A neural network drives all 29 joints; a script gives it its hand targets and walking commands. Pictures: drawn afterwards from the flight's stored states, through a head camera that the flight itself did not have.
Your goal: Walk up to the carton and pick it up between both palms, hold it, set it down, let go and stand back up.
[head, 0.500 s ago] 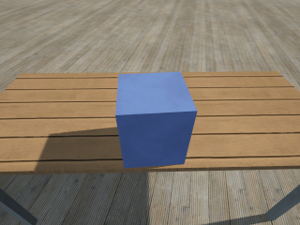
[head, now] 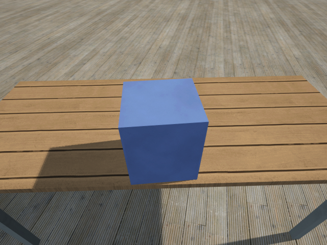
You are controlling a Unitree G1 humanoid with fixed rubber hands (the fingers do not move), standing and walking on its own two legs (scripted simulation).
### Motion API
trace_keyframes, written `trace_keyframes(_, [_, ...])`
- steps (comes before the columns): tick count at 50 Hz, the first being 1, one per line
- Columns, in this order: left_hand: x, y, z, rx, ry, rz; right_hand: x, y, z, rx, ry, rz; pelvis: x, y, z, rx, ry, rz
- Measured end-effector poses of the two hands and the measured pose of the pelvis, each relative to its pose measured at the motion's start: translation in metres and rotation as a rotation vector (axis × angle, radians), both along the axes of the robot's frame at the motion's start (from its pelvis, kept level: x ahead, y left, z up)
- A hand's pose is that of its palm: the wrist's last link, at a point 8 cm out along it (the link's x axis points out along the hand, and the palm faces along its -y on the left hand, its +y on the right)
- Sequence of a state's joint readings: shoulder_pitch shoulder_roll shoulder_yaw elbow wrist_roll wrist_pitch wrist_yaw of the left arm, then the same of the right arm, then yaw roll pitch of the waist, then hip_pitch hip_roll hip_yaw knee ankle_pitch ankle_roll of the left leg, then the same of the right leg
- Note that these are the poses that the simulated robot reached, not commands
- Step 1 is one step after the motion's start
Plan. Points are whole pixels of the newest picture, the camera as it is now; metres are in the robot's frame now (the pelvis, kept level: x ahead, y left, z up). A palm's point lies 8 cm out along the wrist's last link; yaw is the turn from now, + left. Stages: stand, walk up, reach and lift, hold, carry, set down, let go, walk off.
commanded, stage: stand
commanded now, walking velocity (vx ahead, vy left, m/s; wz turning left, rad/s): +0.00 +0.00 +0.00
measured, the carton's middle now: (161, 131) +0.46 +0.03 +0.04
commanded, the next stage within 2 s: none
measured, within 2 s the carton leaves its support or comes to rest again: neither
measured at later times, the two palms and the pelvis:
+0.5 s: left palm out of the picture +0.02 +0.23 -0.13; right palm out of the picture +0.01 -0.25 -0.13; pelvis +0.02 +0.00 +0.00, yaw +0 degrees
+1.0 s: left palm out of the picture +0.02 +0.23 -0.14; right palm out of the picture +0.01 -0.23 -0.13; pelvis +0.03 +0.00 +0.00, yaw +0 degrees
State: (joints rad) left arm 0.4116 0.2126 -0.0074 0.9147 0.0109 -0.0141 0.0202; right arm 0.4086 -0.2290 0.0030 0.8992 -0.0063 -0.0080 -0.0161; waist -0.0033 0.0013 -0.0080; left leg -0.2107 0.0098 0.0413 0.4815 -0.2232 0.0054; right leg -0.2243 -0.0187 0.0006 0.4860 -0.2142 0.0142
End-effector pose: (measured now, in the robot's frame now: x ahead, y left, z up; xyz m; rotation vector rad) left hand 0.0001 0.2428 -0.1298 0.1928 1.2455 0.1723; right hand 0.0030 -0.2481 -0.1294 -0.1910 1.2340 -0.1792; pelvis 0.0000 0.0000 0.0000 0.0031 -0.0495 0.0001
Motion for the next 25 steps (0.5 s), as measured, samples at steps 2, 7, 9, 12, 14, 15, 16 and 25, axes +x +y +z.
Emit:
trace_keyframes(2, [0.002, -0.001, 0.0, -0.002, 0.001, 0.0, -0.001, 0.0, 0.0, 0.001, 0.006, -0.004, 0.001, -0.001, 0.0, -0.001, 0.001, 0.0])
trace_keyframes(7, [0.004, -0.004, -0.002, -0.006, 0.011, 0.003, -0.004, -0.001, -0.001, 0.002, 0.031, -0.01, 0.003, -0.003, 0.0, -0.002, 0.005, 0.001])
trace_keyframes(9, [0.004, -0.005, -0.002, -0.008, 0.018, 0.005, -0.006, -0.001, -0.001, 0.002, 0.043, -0.013, 0.005, -0.004, 0.001, -0.003, 0.008, 0.001])
trace_keyframes(12, [0.004, -0.005, -0.002, -0.007, 0.031, 0.008, -0.008, -0.001, 0.0, 0.001, 0.06, -0.015, 0.007, -0.004, 0.001, -0.003, 0.012, 0.001])
trace_keyframes(14, [0.005, -0.006, -0.003, -0.007, 0.037, 0.011, -0.009, -0.001, 0.0, 0.001, 0.068, -0.017, 0.008, -0.005, 0.001, -0.002, 0.013, 0.002])
trace_keyframes(15, [0.005, -0.006, -0.003, -0.007, 0.038, 0.012, -0.009, -0.001, 0.0, 0.001, 0.071, -0.017, 0.009, -0.005, 0.001, -0.002, 0.014, 0.002])
trace_keyframes(16, [0.006, -0.006, -0.003, -0.007, 0.039, 0.013, -0.008, -0.001, 0.0, 0.001, 0.072, -0.018, 0.01, -0.005, 0.001, -0.001, 0.014, 0.002])
trace_keyframes(25, [0.016, -0.009, -0.004, -0.012, 0.04, 0.014, 0.003, 0.002, -0.002, 0.004, 0.068, -0.015, 0.017, -0.005, 0.002, -0.003, 0.016, 0.002])
